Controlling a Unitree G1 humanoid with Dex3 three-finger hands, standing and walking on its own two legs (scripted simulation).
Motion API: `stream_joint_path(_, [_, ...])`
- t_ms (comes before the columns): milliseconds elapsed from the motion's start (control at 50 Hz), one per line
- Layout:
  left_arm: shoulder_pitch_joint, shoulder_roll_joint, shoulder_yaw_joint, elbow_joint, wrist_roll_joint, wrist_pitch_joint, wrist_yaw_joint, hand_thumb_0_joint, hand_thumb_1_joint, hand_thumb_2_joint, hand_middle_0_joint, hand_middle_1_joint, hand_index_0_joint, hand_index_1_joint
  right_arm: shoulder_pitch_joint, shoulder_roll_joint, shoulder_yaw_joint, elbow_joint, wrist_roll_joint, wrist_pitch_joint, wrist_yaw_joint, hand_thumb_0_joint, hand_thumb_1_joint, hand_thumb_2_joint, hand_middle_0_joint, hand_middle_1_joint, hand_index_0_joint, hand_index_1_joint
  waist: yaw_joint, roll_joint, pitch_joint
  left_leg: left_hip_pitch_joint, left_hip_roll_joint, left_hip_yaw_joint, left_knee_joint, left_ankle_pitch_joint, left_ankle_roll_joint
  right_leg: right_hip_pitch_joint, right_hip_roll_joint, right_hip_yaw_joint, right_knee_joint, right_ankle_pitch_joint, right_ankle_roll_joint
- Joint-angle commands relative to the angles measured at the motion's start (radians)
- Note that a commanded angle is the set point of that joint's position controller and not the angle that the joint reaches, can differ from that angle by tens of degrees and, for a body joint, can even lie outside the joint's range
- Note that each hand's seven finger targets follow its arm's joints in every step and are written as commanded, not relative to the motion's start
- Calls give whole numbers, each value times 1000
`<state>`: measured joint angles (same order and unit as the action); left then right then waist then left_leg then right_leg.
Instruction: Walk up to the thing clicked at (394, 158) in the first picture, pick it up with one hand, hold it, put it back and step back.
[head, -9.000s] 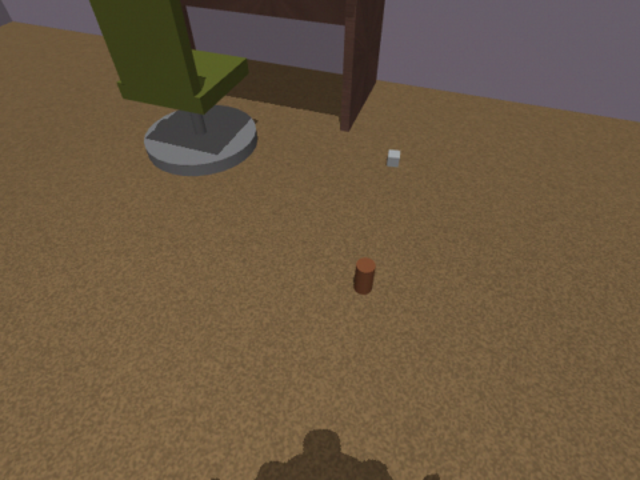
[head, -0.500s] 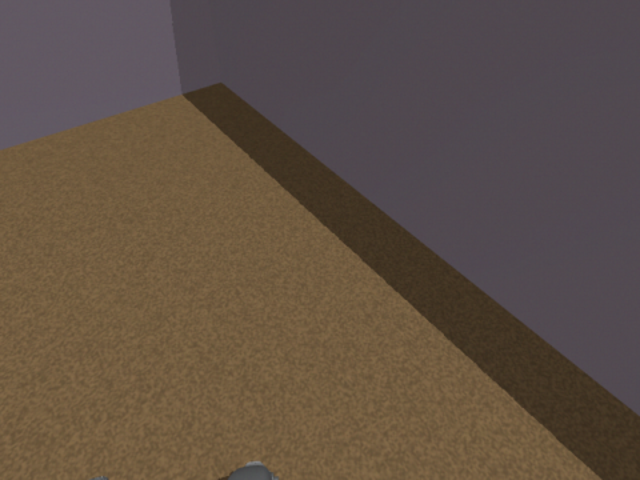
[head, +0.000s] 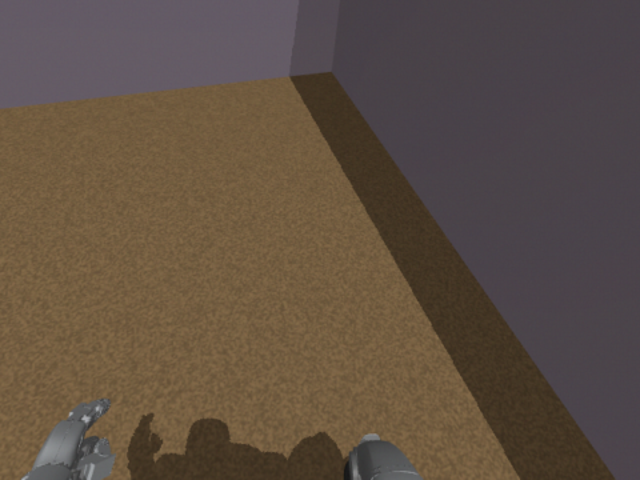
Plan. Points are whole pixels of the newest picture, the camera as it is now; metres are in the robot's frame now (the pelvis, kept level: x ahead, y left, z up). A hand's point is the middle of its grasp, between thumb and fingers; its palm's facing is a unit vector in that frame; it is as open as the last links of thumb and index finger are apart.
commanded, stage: walk up
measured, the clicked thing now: out of the picture +0.90 +1.15 -0.73
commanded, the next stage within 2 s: none
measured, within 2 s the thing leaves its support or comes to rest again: neither
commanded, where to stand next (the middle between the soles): +0.10 -0.02 m, yaw +47 degrees
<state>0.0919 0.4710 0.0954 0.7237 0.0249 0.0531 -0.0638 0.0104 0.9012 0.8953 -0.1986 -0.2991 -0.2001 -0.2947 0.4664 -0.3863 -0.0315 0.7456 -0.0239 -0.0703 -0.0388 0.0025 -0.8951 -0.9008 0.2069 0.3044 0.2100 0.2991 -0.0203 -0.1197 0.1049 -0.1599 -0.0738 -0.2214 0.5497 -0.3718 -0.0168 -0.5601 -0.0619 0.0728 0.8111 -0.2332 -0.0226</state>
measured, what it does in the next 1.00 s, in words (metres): steps to the right, turning left: right foot, then left foot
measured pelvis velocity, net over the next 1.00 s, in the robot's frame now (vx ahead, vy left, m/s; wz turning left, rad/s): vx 0.01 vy -0.11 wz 0.65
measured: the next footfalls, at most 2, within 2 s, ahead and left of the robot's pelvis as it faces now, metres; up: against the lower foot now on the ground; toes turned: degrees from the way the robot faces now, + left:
right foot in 0.06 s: +0.17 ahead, -0.15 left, +0.00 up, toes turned +4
left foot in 0.56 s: +0.06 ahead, +0.06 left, +0.00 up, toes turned +25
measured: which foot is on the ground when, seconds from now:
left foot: down 0.00-0.08, up 0.10-0.54, down 0.56-0.88, up 0.90-1.00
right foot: up 0.00-0.04, down 0.06-0.58, up 0.60-0.84, down 0.86-1.00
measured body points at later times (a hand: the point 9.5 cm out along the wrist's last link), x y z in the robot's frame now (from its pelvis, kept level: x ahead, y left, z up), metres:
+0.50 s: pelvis +0.05 -0.09 -0.01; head +0.10 -0.05 +0.44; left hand +0.01 +0.24 -0.12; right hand +0.26 -0.36 -0.10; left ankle +0.04 +0.05 -0.70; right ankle +0.13 -0.15 -0.73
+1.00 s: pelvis +0.01 -0.11 -0.01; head +0.05 -0.11 +0.44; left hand -0.13 +0.20 -0.09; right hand +0.29 -0.29 -0.12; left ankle -0.02 +0.03 -0.67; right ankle +0.09 -0.21 -0.73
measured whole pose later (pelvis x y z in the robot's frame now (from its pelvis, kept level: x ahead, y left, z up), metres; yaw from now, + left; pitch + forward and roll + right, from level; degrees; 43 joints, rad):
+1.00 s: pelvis +0.01 -0.11 -0.01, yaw +37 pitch -3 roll +1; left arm 0.25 0.41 0.05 0.82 0.04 -0.02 0.01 0.01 0.90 0.89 -0.20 -0.30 -0.21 -0.30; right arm 0.24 -0.43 -0.06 0.77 -0.03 0.04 0.01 0.00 -0.90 -0.90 0.20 0.30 0.21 0.30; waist 0.03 0.04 0.10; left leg -0.55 -0.09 -0.09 1.09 -0.45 0.01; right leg -0.27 -0.09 -0.06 0.71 -0.40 0.00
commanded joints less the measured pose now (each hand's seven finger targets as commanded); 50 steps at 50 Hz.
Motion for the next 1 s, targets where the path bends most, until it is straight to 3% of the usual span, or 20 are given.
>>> stream_joint_path(0, [19, 95, 39, -87, -9, -55, 15, 0, 900, 900, -200, -300, -200, -300, -74, -275, -100, -93, 3, -8, -43, 0, -900, -900, 200, 300, 200, 300, 72, 238, -118, -118, 134, -104, 143, 766, 122, 282, 29, 1, -263, 109, -56])
stream_joint_path(20, [117, 127, 50, -57, -4, -59, 21, 0, 900, 900, -200, -300, -200, -300, -79, -242, -83, -94, 14, -3, -39, 0, -900, -900, 200, 300, 200, 300, 126, 151, -186, -208, 81, -52, 281, 663, 93, 477, 17, 9, -340, 209, -77])
stream_joint_path(40, [195, 203, 71, -43, 8, -61, 30, 0, 900, 900, -200, -300, -200, -300, -30, -175, -66, -99, 25, 2, -37, 0, -900, -900, 200, 300, 200, 300, 142, -81, -272, -407, 8, 68, 494, 251, 50, 696, -192, 205, -368, 311, -116])
stream_joint_path(60, [151, 211, 62, -70, -1, -55, 33, 0, 900, 900, -200, -300, -200, -300, 55, -160, -59, -73, 20, 20, -49, 0, -900, -900, 200, 300, 200, 300, 80, -141, -313, -471, -3, 143, 566, -201, 43, 710, -364, 345, -370, 234, -106])
stream_joint_path(80, [83, 198, 51, -90, -3, -42, 30, 0, 900, 900, -200, -300, -200, -300, 78, -224, -75, -58, 6, 32, -65, 0, -900, -900, 200, 300, 200, 300, 60, -156, -308, -443, 26, 175, 623, -234, 46, 598, -390, 388, -424, 70, -164])
stream_joint_path(160, [26, 149, 26, -60, -7, -34, 37, 0, 900, 900, -200, -300, -200, -300, 16, -254, -94, -11, 6, 33, -18, 0, -900, -900, 200, 300, 200, 300, 39, -144, -122, -365, 86, 151, 606, -67, 27, 303, -196, 155, -461, -159, -150])
stream_joint_path(260, [73, 154, 36, -68, -8, -62, 48, 0, 900, 900, -200, -300, -200, -300, -53, -236, -86, -30, -3, 60, 19, 0, -900, -900, 200, 300, 200, 300, 57, -45, -97, -427, 94, 173, 559, -46, -2, 362, -275, 87, -468, -54, -202])
stream_joint_path(380, [138, 187, 39, -61, -7, -75, 53, 0, 900, 900, -200, -300, -200, -300, -137, -210, -86, -62, -3, 63, 32, 0, -900, -900, 200, 300, 200, 300, 71, -14, -131, -341, 111, 205, 373, -18, 2, 407, -335, -15, -347, 410, -177])
stream_joint_path(500, [81, 202, 31, -74, -11, -57, 45, 0, 900, 900, -200, -300, -200, -300, -79, -214, -100, -46, 7, 61, 32, 0, -900, -900, 200, 300, 200, 300, 24, -6, -177, -112, 70, 274, 139, 99, 43, 269, -339, -122, -207, 181, -113])
stream_joint_path(540, [121, 164, 17, -60, -12, -48, 45, 0, 900, 900, -200, -300, -200, -300, -53, -248, -115, -43, -3, 52, 22, 0, -900, -900, 200, 300, 200, 300, 8, 59, -192, 9, 84, 147, 31, 63, 99, 147, -298, -133, -45, 2, -50])
stream_joint_path(580, [135, 128, 10, -76, -28, -37, 54, 0, 900, 900, -200, -300, -200, -300, -130, -417, -148, -97, -10, 49, 14, 0, -900, -900, 200, 300, 200, 300, 21, 379, -140, -46, 391, -396, -130, 279, 288, -64, -28, -162, 238, -459, 58])
stream_joint_path(600, [59, 177, 25, -60, -14, -40, 66, 0, 900, 900, -200, -300, -200, -300, -125, -418, -155, -76, -7, 50, 11, 0, -900, -900, 200, 300, 200, 300, -25, 334, -118, -154, 414, -469, -168, 286, 344, 19, -29, -74, 292, -464, 40])
stream_joint_path(680, [189, 150, 30, 5, -30, -40, 66, 0, 900, 900, -200, -300, -200, -300, -245, -293, -109, -110, 4, 54, -3, 0, -900, -900, 200, 300, 200, 300, 54, 267, -133, -152, 227, -92, -3, 445, 231, 55, -34, -78, 285, -265, 15])
stream_joint_path(760, [131, 130, 28, -3, -19, -61, 79, 0, 900, 900, -200, -300, -200, -300, -178, -296, -112, -98, -15, 62, 17, 0, -900, -900, 200, 300, 200, 300, 0, 289, -164, -136, 216, -215, -2, 415, 251, 137, 24, -90, 107, -347, 14])
stream_joint_path(820, [235, 118, 23, 33, -15, -89, 90, 0, 900, 900, -200, -300, -200, -300, -248, -297, -110, -116, -10, 78, 29, 0, -900, -900, 200, 300, 200, 300, 69, 252, -179, -219, 179, -177, 83, 335, 229, 324, 62, -108, -233, -194, -10])
stream_joint_path(840, [277, 155, 35, 52, 1, -102, 97, 0, 900, 900, -200, -300, -200, -300, -291, -243, -93, -128, 0, 82, 31, 0, -900, -900, 200, 300, 200, 300, 104, 156, -182, -345, 110, -104, 210, 291, 163, 452, 5, -2, -355, -161, -40])
stream_joint_path(860, [311, 265, 60, 46, 24, -113, 103, 0, 900, 900, -200, -300, -200, -300, -299, -167, -69, -151, 12, 76, 29, 0, -900, -900, 200, 300, 200, 300, 136, -102, -157, -551, -36, 27, 435, 123, 81, 540, -249, 323, -467, -168, -101])
stream_joint_path(880, [207, 319, 79, 26, 24, -107, 101, 0, 900, 900, -200, -300, -200, -300, -282, -206, -84, -136, -7, 76, 18, 0, -900, -900, 200, 300, 200, 300, 99, -118, -93, -650, -18, 81, 526, -202, 36, 451, -444, 515, -518, -187, -223])
stream_joint_path(900, [115, 349, 83, -4, 21, -106, 98, 0, 900, 900, -200, -300, -200, -300, -254, -277, -104, -108, -12, 77, 13, 0, -900, -900, 200, 300, 200, 300, 70, -120, -67, -603, 62, 38, 628, -204, 33, 365, -529, 600, -525, -205, -314])
stream_joint_path(980, [138, 205, 39, 24, 12, -124, 96, 0, 900, 900, -200, -300, -200, -300, -214, -240, -106, -35, -7, 69, 56, 0, -900, -900, 200, 300, 200, 300, 42, -19, 20, -490, 37, 125, 552, 3, 24, 320, -211, 67, -432, -47, -144])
